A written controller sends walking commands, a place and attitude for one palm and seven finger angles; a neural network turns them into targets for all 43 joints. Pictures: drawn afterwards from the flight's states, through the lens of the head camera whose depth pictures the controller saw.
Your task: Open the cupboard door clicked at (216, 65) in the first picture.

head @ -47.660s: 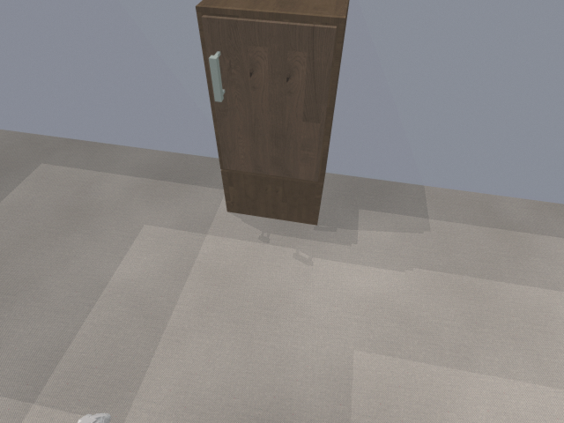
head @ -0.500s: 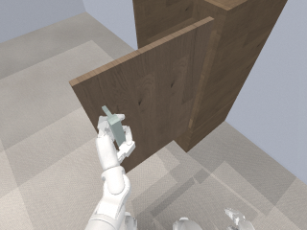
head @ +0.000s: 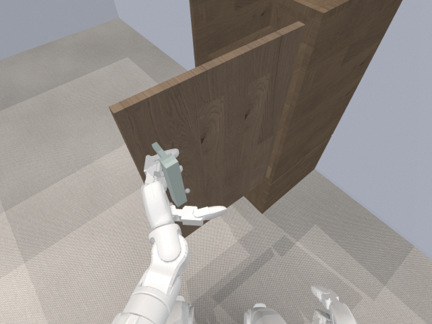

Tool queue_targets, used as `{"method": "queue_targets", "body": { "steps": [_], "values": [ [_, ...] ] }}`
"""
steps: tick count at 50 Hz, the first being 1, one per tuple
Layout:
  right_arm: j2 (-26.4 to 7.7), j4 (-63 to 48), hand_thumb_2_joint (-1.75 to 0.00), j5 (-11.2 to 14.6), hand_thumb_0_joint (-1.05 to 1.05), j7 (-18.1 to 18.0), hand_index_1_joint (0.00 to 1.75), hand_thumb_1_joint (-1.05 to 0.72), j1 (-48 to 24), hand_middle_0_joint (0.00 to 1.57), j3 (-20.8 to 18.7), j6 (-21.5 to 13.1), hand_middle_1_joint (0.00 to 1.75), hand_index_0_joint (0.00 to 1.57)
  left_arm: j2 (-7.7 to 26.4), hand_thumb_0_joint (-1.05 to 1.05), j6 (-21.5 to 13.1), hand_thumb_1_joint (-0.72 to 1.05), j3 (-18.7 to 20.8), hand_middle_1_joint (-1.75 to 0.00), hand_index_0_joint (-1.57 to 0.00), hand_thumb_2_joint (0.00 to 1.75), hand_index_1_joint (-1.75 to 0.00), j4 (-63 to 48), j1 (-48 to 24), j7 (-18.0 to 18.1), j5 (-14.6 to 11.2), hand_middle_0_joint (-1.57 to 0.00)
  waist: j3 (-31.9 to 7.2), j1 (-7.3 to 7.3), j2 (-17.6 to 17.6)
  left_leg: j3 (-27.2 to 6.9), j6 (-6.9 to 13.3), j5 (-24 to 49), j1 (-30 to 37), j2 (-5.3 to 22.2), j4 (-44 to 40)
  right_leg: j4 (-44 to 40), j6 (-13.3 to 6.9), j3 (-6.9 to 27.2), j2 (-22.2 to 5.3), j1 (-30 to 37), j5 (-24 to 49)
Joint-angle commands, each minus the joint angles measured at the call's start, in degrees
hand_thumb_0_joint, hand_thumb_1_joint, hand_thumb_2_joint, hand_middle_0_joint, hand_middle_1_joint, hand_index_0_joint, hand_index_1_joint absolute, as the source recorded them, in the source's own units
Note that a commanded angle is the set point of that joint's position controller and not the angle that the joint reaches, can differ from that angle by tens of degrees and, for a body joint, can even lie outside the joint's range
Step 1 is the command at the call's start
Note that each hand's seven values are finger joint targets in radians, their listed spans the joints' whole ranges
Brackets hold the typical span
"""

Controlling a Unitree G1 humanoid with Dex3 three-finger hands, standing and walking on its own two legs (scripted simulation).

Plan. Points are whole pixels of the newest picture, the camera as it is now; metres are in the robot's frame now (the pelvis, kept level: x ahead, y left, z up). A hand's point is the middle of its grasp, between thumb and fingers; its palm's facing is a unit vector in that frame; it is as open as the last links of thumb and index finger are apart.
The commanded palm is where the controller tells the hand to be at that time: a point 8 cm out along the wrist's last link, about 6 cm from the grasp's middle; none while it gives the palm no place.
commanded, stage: open thumb and fingers to let go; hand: left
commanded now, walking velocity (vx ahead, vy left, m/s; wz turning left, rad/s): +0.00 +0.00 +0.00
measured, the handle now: (169, 175) +0.39 +0.11 +0.04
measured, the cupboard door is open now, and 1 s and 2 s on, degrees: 87 88 88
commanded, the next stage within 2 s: slide the hand sideways off the handle in 0.22 s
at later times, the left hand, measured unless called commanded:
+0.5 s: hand (179, 206) +0.32 +0.08 +0.04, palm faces -0.13 -0.99 -0.10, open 15.9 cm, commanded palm +0.31 +0.11 +0.04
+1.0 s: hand (167, 221) +0.29 +0.10 +0.03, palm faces -0.12 -0.99 +0.00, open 16.2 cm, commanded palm +0.27 +0.16 +0.04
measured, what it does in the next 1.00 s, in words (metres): stands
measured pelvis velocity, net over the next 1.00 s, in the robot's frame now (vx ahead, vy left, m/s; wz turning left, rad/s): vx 0.00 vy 0.03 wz -0.02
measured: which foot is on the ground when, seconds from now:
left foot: down 0.00-1.00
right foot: down 0.00-1.00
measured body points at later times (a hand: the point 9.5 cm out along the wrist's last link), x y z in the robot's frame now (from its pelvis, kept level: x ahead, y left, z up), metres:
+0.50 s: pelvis -0.01 +0.02 +0.00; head +0.06 +0.02 +0.44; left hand +0.32 +0.13 +0.04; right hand +0.13 -0.21 -0.12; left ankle +0.04 +0.13 -0.66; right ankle +0.01 -0.09 -0.65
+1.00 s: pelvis +0.00 +0.03 +0.00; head +0.07 +0.02 +0.44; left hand +0.30 +0.15 +0.04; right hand +0.16 -0.20 -0.11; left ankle +0.04 +0.13 -0.66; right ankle +0.01 -0.09 -0.66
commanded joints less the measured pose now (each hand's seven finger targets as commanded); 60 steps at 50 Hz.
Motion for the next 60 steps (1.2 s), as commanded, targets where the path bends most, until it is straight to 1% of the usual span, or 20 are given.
{"method": "queue_targets", "body": {
  "steps": [1,7,10,14,16,17,18,19,21,23,24,26,28,31,32,33,40,42,51,60],
  "values": [
    [-5.65,-7.27,-0.9,0.06,0.0,-0.38,0.3,-0.9,-1.42,0.2,-2.04,-2.09,0.3,0.2,-2.18,0.0,-3.2,-0.5,-1.52,-0.75,-0.22,0.3,-0.75,-11.69,-16.03,0.39,1.88,-0.22,-17.1,-1.14,-5.25,0.41,1.96,9.11,11.07,-1.64,-5.68,-11.54,1.44,2.57,0.18,8.96,15.72],
    [-5.62,-7.35,-0.9,0.01,0.0,-0.67,0.3,-0.9,-1.39,0.2,-1.87,-1.81,0.3,0.2,-0.99,0.0,-2.17,-0.5,-0.14,-0.45,-0.18,0.3,-0.45,-12.0,-15.99,1.56,2.38,-0.18,-17.05,-0.52,-5.47,-0.01,1.8,9.21,11.0,-1.5,-6.17,-11.35,1.1,2.2,0.54,9.18,14.79],
    [-5.46,-7.32,-0.9,0.15,0.0,-0.46,0.3,-0.9,-1.91,0.2,-1.73,-1.89,0.3,0.2,-4.02,0.0,-1.82,-0.5,-2.39,-0.3,-0.15,0.3,-0.3,-12.0,-17.6,1.77,2.07,-0.15,-16.23,-1.07,-4.3,-0.27,1.6,8.43,11.65,-1.34,-6.54,-11.05,1.07,1.45,0.63,7.35,13.03],
    [-5.65,-6.78,-0.9,0.13,0.0,-0.55,0.3,-0.9,-2.14,0.2,-1.62,-2.01,0.3,0.2,-4.21,0.0,-1.15,-0.5,-2.48,-0.3,-0.15,0.3,-0.3,-10.4,-20.66,2.51,2.25,-0.15,-15.56,-1.92,-4.86,-0.71,1.67,6.76,11.52,-1.28,-6.66,-11.1,1.09,1.02,0.75,5.75,10.74],
    [-5.6,-6.66,-0.9,0.02,0.0,-0.7,0.3,-0.9,-2.08,0.2,-1.64,-1.96,0.3,0.2,-3.99,0.0,-1.09,-0.5,-2.18,-0.3,-0.15,0.3,-0.3,-10.44,-20.37,2.73,2.31,-0.15,-16.81,-1.53,-4.96,-0.73,1.61,6.89,11.79,-1.34,-6.74,-11.04,1.02,1.11,0.78,6.35,10.77],
    [-7.35,-5.6,-0.9,0.16,0.0,-0.55,0.3,-0.9,1.75,0.2,-1.72,-1.36,0.3,0.2,0.9,0.0,-2.98,-0.5,-14.7,-0.3,-0.15,0.3,-0.3,-10.93,-18.34,-9.16,9.62,-0.15,-14.89,-6.58,-6.86,-0.88,2.57,7.38,12.63,-1.23,-4.91,-10.4,1.14,2.48,0.33,4.47,14.81],
    [-7.58,-7.4,-0.9,1.06,0.0,-0.69,0.3,-0.9,2.45,0.2,-2.43,-1.21,0.3,0.2,5.41,0.0,-5.26,-0.5,-9.71,-0.3,-0.15,0.3,-0.3,-14.97,-20.69,-15.34,7.39,-0.15,-18.99,-4.27,-4.11,-0.93,2.63,8.73,13.43,-1.43,-4.63,-9.8,0.58,2.85,-0.31,6.12,16.88],
    [-7.69,-7.97,-0.9,1.6,0.0,-1.0,0.3,-0.9,1.85,0.2,-2.31,-1.05,0.3,0.2,6.47,0.0,-6.23,-0.5,-10.26,-0.3,-0.15,0.3,-0.3,-16.27,-21.06,-20.19,6.15,-0.15,-20.67,-4.04,-1.76,-0.89,2.67,8.96,15.37,-1.54,-4.49,-9.61,0.51,3.27,-0.22,5.98,17.31],
    [-8.03,-9.3,-0.9,3.42,0.0,-1.5,0.3,-0.9,1.74,0.2,-1.81,-1.23,0.3,0.2,4.98,0.0,-5.66,-0.5,-12.51,-0.3,-0.15,0.3,-0.3,-14.92,-19.67,-29.64,0.96,-0.15,-17.09,-4.87,-1.87,-1.51,2.74,6.53,16.14,-1.52,-5.43,-10.83,0.56,2.91,0.05,4.59,14.28],
    [-8.19,-10.6,-0.9,4.98,0.0,-2.07,0.3,-0.9,0.65,0.2,-1.19,-1.69,0.3,0.2,2.76,0.0,-3.42,-0.5,-10.46,-0.3,-0.15,0.3,-0.3,-14.35,-18.27,-34.16,-7.25,-0.15,-14.14,-3.9,-1.87,-2.0,2.45,4.18,16.52,-1.41,-7.24,-12.2,0.61,2.18,0.63,4.04,10.46],
    [-8.51,-10.91,-0.9,5.5,0.0,-2.27,0.3,-0.9,0.24,0.2,-0.95,-1.75,0.3,0.2,2.4,0.0,-2.22,-0.5,-9.14,-0.3,-0.15,0.3,-0.3,-14.14,-18.15,-34.71,-10.14,-0.15,-12.72,-3.71,-3.12,-2.23,2.32,2.46,15.73,-1.34,-7.92,-12.72,0.78,1.76,0.73,3.78,8.31],
    [-8.9,-11.41,-0.9,5.83,0.0,-2.33,0.3,-0.9,0.0,0.2,-1.0,-2.07,0.3,0.2,2.34,0.0,-0.72,-0.5,-6.84,-0.3,-0.15,0.3,-0.3,-14.06,-16.82,-33.69,-12.24,-0.15,-11.93,-2.66,-3.65,-2.66,2.07,0.73,15.13,-1.44,-8.95,-12.28,0.88,0.97,0.79,3.4,6.2],
    [-8.98,-11.79,-0.9,5.46,0.0,-1.85,0.3,-0.9,0.3,0.2,-1.19,-2.36,0.3,0.2,3.79,0.0,-0.65,-0.5,-4.7,-0.3,-0.15,0.3,-0.3,-15.02,-14.34,-31.52,-11.43,-0.15,-13.32,-1.23,-2.91,-2.95,1.81,3.16,15.63,-1.4,-9.04,-10.49,0.63,0.28,0.69,3.46,7.89],
    [-8.92,-12.24,-0.9,4.69,0.0,-0.83,0.3,-0.9,0.73,0.2,-1.45,-2.17,0.3,0.2,4.71,0.0,-1.71,-0.5,-4.21,-0.3,-0.15,0.3,-0.3,-15.37,-12.26,-29.15,-8.82,-0.15,-12.77,-1.41,-5.16,-2.41,2.1,3.51,13.52,-1.38,-7.66,-9.83,0.83,0.55,0.68,3.04,7.91],
    [-9.28,-12.5,-0.9,4.56,0.0,-0.71,0.3,-0.9,0.94,0.2,-1.62,-2.1,0.3,0.2,7.16,0.0,-2.33,-0.5,-2.26,-0.3,-0.15,0.3,-0.3,-16.26,-11.28,-28.74,-8.16,-0.15,-13.69,-0.68,-5.49,-2.4,2.13,3.92,12.64,-1.44,-7.35,-9.39,0.66,0.93,0.72,3.85,8.05],
    [-9.08,-12.97,-0.9,4.47,0.0,-0.52,0.3,-0.9,0.49,0.2,-1.7,-2.04,0.3,0.2,6.68,0.0,-2.71,-0.5,-2.73,-0.3,-0.15,0.3,-0.3,-17.11,-9.78,-28.68,-7.51,-0.15,-14.37,-0.39,-5.23,-2.1,2.12,4.84,13.23,-1.31,-7.11,-8.98,0.66,0.94,0.73,3.76,8.78],
    [-8.87,-14.97,-0.9,4.61,0.0,-0.55,0.3,-0.9,-0.32,0.2,-1.54,-0.89,0.3,0.2,9.77,0.0,-1.58,-0.5,-0.41,-0.3,-0.15,0.3,-0.3,-22.62,-3.09,-29.26,-7.16,-0.15,-14.98,1.26,-2.52,-1.38,1.94,6.33,13.17,-1.24,-6.99,-8.41,0.48,1.49,0.84,5.5,10.29],
    [-8.97,-15.42,-0.9,4.73,0.0,-0.83,0.3,-0.9,-0.27,0.2,-1.45,-0.79,0.3,0.2,10.76,0.0,-1.08,-0.5,0.07,-0.3,-0.15,0.3,-0.3,-24.6,-1.07,-29.59,-7.56,-0.15,-15.35,1.05,-4.27,-1.54,2.13,7.81,13.07,-1.07,-6.66,-8.5,0.56,1.63,0.95,6.56,11.87],
    [-8.44,-16.2,-0.9,4.94,0.0,-1.72,0.3,-0.9,-0.96,0.2,-1.16,-2.27,0.3,0.2,11.9,0.0,-1.51,-0.5,0.06,-0.3,-0.15,0.3,-0.3,-33.26,8.14,-33.05,-9.49,-0.15,-14.36,0.54,-2.41,-1.39,2.09,9.85,12.94,-1.18,-5.21,-7.66,0.94,1.56,0.92,6.69,14.94],
    [-8.55,-17.01,-0.9,5.36,0.0,-2.65,0.3,-0.9,-0.66,0.2,-1.21,-3.7,0.3,0.2,15.74,0.0,-0.53,-0.5,3.81,-0.3,-0.15,0.3,-0.3,-37.87,16.05,-37.29,-11.98,-0.15,-13.63,0.81,-2.78,-1.29,2.26,9.99,11.08,-1.62,-3.9,-7.52,1.12,2.01,1.07,7.58,16.01]
  ]
}}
